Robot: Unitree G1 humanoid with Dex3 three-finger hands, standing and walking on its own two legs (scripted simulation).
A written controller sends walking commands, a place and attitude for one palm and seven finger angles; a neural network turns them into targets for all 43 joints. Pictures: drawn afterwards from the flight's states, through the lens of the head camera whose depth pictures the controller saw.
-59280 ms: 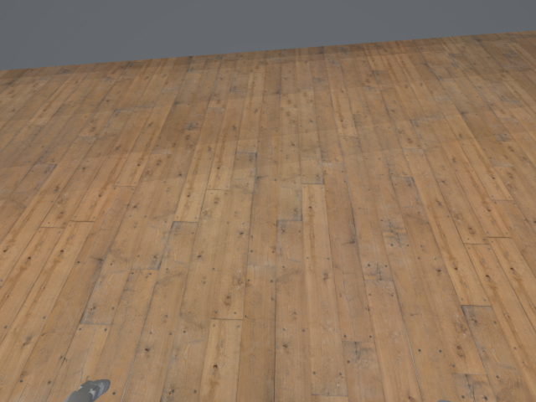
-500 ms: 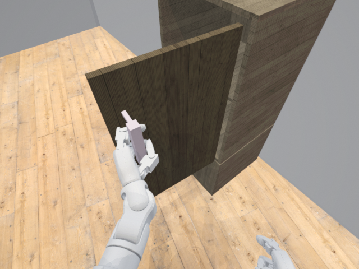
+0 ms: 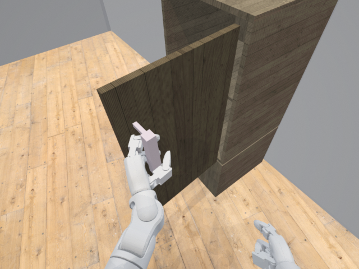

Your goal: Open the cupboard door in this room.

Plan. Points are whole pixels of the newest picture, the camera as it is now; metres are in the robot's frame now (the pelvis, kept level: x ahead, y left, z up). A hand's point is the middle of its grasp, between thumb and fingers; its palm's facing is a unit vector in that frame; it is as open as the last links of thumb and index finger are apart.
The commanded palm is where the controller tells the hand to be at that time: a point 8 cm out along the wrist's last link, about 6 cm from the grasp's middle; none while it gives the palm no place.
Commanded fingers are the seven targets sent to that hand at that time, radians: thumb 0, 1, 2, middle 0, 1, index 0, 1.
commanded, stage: open thumb and fingers to let go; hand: left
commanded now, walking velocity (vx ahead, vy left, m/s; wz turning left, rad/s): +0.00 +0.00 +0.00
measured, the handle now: (147, 149) +0.36 +0.10 +0.07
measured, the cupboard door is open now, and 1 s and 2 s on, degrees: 95 99 99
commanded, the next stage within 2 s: slide the hand sideways off the handle in 0.58 s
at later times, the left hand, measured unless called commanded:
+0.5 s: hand (164, 167) +0.32 +0.05 +0.06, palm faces +0.31 -0.95 -0.06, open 14.8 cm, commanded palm +0.28 +0.09 +0.06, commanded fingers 0.00 -0.50 0.30 -0.17 -0.40 -0.17 -0.40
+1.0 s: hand (163, 183) +0.28 +0.05 +0.07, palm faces -0.14 -0.99 +0.05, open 16.3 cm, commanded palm +0.26 +0.11 +0.06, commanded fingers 0.00 -0.50 0.30 -0.15 -0.30 -0.15 -0.30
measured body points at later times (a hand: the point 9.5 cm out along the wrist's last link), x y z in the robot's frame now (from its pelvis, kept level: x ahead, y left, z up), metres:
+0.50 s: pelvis -0.02 +0.02 -0.01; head +0.01 +0.01 +0.44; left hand +0.30 +0.10 +0.07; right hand +0.14 -0.20 -0.11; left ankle -0.01 +0.16 -0.70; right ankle +0.02 -0.09 -0.70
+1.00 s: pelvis -0.02 +0.03 +0.00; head +0.01 +0.02 +0.45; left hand +0.28 +0.11 +0.07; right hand +0.13 -0.19 -0.10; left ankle -0.01 +0.16 -0.70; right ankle +0.01 -0.09 -0.70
